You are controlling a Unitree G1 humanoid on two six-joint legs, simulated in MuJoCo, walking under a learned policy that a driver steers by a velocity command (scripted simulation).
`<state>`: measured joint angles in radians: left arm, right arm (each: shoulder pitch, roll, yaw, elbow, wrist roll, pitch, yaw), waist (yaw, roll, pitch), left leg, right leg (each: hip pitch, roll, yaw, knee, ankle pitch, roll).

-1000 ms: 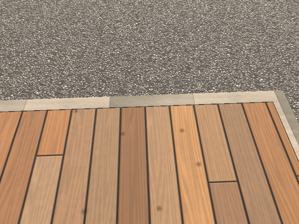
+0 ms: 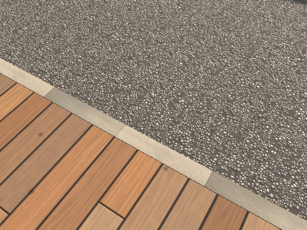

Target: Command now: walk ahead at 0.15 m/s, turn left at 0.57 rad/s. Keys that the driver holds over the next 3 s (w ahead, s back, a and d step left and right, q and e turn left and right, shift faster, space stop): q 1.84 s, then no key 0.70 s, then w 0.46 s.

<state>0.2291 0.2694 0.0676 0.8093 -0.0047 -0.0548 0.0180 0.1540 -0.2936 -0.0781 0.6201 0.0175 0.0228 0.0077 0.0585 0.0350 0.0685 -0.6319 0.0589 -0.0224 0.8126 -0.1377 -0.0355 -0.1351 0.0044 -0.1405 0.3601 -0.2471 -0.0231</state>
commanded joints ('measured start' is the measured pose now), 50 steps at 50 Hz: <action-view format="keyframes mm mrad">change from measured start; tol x32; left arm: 1 -80 181 45 -71 -23 -2 6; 50 -174 99 43 -235 30 60 0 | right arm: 1 13 -55 -18 -75 -3 -1 19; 50 129 -272 -85 -110 -40 7 -7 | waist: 1 -37 -130 -120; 7 -53 305 -333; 24 -33 124 -181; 27 -67 -361 -115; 47 -80 -202 -159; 50 -124 248 -230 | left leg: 1 153 -1 30 -92 36 25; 5 403 -88 82 -331 110 118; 7 780 332 -558 -363 828 447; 11 486 156 -337 -458 262 293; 24 315 49 -461 -421 -63 213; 27 -22 -215 -143 122 -508 41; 32 3 -118 -108 525 -264 -46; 47 394 -60 96 -340 -53 38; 50 631 347 -505 -431 519 394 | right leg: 1 27 -265 65 -11 626 -157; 5 10 -207 -2 319 678 -69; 7 -473 53 62 930 -485 83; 24 -127 37 192 173 -9 34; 27 -62 -424 704 -103 128 -226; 46 61 -322 131 80 451 -156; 50 -550 -32 128 789 -466 103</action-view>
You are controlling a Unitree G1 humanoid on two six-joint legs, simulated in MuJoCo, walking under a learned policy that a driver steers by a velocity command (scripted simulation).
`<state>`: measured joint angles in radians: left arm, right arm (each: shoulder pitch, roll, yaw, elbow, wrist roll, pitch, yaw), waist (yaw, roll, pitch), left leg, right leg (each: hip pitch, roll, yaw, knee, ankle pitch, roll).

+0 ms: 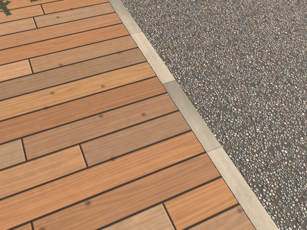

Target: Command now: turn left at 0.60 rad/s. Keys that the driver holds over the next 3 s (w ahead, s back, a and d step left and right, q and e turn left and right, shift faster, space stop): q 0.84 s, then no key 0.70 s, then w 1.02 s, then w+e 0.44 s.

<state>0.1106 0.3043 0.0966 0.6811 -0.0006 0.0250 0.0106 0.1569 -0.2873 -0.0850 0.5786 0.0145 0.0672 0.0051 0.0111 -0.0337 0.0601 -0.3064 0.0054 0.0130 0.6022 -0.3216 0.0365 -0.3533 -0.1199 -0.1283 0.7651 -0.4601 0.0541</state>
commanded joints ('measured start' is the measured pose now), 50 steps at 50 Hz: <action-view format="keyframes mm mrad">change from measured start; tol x16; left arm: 1 -97 107 27 -105 3 -15 17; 50 36 114 12 -22 4 0 26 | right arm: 1 100 -232 -63 -57 -45 -56 2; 50 -25 -125 3 -33 -18 -70 -22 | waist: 1 -80 218 -179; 21 9 193 -161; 24 -38 -263 -144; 41 -19 -144 -134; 44 5 383 -165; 50 3 170 -140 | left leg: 1 259 340 -447 -247 571 297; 14 134 165 -426 -229 283 205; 21 119 110 -543 -141 394 157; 24 -265 -171 -211 231 -289 -16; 28 -316 -59 -160 648 -148 -122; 40 -60 9 37 58 -25 -89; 42 116 -27 50 -152 141 -28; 44 404 337 -473 -194 785 175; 50 153 203 -250 -258 534 181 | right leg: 1 -338 75 160 439 -177 13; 6 -275 90 175 405 106 27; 21 41 168 203 -280 179 -13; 25 243 -311 633 -459 640 -363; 30 220 -112 285 -441 559 -257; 41 235 -182 141 -339 578 -219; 43 18 -87 16 -80 321 -82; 44 -272 49 -19 232 -222 19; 45 -297 83 136 392 -250 22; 50 -199 59 164 413 90 26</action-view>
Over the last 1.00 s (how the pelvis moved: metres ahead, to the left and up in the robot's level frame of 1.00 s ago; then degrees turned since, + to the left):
0.06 0.01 -0.01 36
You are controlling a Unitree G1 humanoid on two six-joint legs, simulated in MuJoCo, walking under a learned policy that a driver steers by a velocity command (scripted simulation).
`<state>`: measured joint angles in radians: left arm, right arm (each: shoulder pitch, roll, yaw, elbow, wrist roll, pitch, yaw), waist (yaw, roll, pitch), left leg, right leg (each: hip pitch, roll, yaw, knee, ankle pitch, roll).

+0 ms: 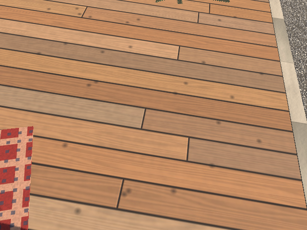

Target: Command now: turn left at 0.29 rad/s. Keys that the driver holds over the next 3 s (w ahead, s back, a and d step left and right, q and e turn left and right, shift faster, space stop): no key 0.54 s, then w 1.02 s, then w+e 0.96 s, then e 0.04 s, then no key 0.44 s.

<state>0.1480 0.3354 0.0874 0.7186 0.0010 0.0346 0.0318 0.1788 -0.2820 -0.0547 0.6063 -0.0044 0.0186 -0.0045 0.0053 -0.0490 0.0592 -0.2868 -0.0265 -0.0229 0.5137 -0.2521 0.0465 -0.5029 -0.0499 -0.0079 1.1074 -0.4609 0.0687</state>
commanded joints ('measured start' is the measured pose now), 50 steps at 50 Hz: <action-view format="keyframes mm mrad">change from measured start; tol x16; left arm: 1 15 73 18 -51 -2 -9 3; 36 164 119 -16 49 -25 -94 -3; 50 -134 -45 -69 -123 -15 -134 -89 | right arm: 1 -52 -115 -21 -55 -5 -24 -16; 36 -34 -28 -11 156 27 -95 7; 41 333 -226 -75 287 31 -117 25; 50 236 -80 -1 259 17 -88 -3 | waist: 1 13 183 -151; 37 -8 -119 77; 39 -94 -77 44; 41 -149 295 -27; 50 -67 110 36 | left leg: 1 137 226 -196 -172 467 172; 16 73 33 -109 -108 48 2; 27 104 40 -111 -80 159 0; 32 -79 3 -81 -25 -417 42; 36 -163 1 25 143 -182 29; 39 159 14 -7 -76 -107 66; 42 550 369 -623 -264 122 277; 50 295 201 -141 -369 342 155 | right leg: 1 -25 -8 43 48 118 18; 10 164 -5 29 -427 61 8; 15 413 -92 101 -648 558 -85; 17 301 -58 88 -676 348 -98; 27 291 -27 59 -676 332 -71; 30 244 -3 61 -680 -73 -114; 36 286 -261 460 -893 -297 -299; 40 0 -17 90 -540 131 -135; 43 -403 42 103 68 -79 -98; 50 -259 -29 -32 -240 307 -68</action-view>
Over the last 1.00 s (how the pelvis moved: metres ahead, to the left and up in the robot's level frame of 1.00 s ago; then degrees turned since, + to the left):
-0.03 0.04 0.01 33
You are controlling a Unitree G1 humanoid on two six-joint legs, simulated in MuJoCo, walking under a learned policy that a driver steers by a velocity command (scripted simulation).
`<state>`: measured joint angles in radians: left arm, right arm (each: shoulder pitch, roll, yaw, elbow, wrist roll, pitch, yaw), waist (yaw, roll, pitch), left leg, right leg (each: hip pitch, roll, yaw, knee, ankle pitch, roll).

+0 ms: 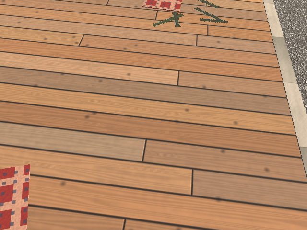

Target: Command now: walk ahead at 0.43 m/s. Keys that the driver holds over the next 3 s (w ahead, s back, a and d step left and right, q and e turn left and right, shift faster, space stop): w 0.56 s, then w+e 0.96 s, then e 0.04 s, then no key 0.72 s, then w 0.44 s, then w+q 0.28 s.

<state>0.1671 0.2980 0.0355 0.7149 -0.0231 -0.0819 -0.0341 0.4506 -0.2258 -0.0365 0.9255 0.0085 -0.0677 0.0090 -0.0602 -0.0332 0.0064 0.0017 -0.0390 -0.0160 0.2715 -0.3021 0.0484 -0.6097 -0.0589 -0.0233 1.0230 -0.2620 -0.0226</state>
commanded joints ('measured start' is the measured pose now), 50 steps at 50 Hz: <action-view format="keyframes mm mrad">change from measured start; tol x32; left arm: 1 -196 -22 -24 -136 9 -19 -25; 11 275 226 73 -33 15 9 24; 50 120 42 38 -12 1 61 36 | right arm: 1 -33 -159 -22 -61 3 -4 -24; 12 152 -32 12 -69 -8 -14 -14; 33 -529 -114 -6 -282 4 -45 24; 39 -21 -354 -94 -179 -27 -50 1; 50 -273 -167 -53 -145 -23 -61 -5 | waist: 1 -12 98 100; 10 210 141 -137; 12 137 -290 -412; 16 72 11 -18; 35 117 -33 54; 40 -57 280 -424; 50 70 104 36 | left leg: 1 -55 198 -120 -149 374 146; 10 -66 203 -27 351 874 36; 12 -570 -47 -101 988 -265 -25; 13 -672 18 -146 1084 -236 -15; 34 -611 100 -36 208 319 -49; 39 439 424 -475 198 151 202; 50 -155 300 20 -152 331 145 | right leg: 1 -77 -3 -33 -257 172 30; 10 574 76 -25 -456 220 -109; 12 1021 -333 783 -681 -158 -309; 17 444 -162 357 -852 54 -208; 29 475 -113 130 -919 216 -189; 37 601 -124 198 -577 526 -130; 41 -157 38 172 264 -259 -10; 50 -73 -86 123 1 136 37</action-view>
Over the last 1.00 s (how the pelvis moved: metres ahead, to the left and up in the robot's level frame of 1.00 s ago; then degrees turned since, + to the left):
0.12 0.00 0.00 2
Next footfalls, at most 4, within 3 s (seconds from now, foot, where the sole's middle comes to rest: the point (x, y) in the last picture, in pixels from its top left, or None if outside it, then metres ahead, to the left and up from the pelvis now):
0.20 right None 0.30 -0.14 -0.78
0.76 left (125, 208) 0.59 0.09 -0.78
1.26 right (189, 164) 0.81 -0.23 -0.78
1.74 left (177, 113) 1.14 -0.20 -0.78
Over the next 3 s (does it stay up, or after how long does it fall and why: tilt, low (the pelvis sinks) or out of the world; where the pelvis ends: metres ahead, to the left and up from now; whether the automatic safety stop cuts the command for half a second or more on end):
stays up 1.20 -0.44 -0.02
